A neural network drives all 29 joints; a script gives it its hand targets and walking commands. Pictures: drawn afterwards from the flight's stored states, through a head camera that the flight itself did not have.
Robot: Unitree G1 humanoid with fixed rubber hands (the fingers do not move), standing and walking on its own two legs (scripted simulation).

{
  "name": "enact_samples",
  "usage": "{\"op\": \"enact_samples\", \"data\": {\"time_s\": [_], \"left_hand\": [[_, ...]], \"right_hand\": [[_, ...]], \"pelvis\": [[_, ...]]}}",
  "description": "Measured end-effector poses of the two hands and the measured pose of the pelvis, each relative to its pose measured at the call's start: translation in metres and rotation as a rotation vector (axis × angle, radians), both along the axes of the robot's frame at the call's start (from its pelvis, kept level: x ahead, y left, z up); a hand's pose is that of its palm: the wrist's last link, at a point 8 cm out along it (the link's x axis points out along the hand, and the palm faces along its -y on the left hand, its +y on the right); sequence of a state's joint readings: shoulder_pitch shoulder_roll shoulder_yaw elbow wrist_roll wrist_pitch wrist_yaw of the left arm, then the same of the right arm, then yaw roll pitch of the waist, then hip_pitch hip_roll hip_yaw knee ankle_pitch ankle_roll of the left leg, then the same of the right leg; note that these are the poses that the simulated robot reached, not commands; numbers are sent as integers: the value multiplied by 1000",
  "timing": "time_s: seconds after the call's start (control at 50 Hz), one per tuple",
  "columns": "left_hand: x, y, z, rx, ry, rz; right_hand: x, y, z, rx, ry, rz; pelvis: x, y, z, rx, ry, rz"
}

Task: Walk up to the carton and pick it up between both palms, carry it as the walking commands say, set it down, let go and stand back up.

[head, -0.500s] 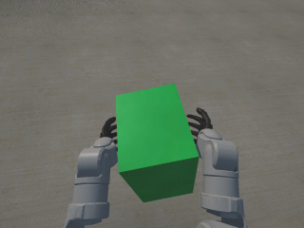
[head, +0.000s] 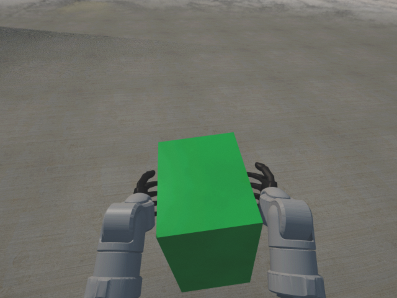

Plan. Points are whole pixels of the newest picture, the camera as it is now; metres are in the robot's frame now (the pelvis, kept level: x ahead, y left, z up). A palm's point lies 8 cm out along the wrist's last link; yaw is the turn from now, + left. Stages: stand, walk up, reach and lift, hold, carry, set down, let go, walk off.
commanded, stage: carry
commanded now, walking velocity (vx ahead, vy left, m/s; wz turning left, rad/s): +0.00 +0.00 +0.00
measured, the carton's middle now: (206, 215) +0.29 -0.01 +0.04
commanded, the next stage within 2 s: hold in 1.62 s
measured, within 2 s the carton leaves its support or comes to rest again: neither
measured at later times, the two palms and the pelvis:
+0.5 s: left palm (150, 204) +0.29 +0.11 +0.09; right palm (274, 199) +0.29 -0.14 +0.11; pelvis +0.00 -0.01 +0.00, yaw +1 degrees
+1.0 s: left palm (139, 215) +0.26 +0.12 +0.08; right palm (264, 204) +0.28 -0.12 +0.10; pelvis -0.02 -0.01 +0.00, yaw +1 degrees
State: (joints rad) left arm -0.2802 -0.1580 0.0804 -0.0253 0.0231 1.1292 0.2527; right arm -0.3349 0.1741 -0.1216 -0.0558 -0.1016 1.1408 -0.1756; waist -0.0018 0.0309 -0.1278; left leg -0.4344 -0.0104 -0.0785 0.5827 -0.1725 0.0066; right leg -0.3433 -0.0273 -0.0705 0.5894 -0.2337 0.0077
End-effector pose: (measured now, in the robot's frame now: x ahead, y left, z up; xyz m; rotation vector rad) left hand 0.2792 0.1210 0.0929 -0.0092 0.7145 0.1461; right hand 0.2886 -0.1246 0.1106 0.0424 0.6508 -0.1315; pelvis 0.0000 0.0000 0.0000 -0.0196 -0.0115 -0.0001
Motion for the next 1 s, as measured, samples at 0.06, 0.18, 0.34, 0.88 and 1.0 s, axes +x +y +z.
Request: {"op": "enact_samples", "data": {"time_s": [0.06, 0.18, 0.34, 0.88, 1.0], "left_hand": [[-3, -1, 2, -1, -4, -13], [-8, -2, 2, 2, 6, -5], [-13, -15, 5, 19, -11, 0], [-13, 5, -11, 3, 0, 23], [-17, 4, -13, 12, 3, 26]], "right_hand": [[-6, -1, 2, -3, -4, -12], [-9, -2, 2, 0, 6, -5], [-12, -15, 1, 12, -11, 6], [-4, 6, -8, -26, -2, 46], [-7, 5, -13, -24, 1, 53]], "pelvis": [[-4, 2, 1, -3, -2, -1], [-10, -1, 5, -2, 13, -3], [-10, -14, 1, 13, -13, -7], [-12, -4, 0, 10, 41, 23], [-15, -7, 0, 13, 38, 24]]}}
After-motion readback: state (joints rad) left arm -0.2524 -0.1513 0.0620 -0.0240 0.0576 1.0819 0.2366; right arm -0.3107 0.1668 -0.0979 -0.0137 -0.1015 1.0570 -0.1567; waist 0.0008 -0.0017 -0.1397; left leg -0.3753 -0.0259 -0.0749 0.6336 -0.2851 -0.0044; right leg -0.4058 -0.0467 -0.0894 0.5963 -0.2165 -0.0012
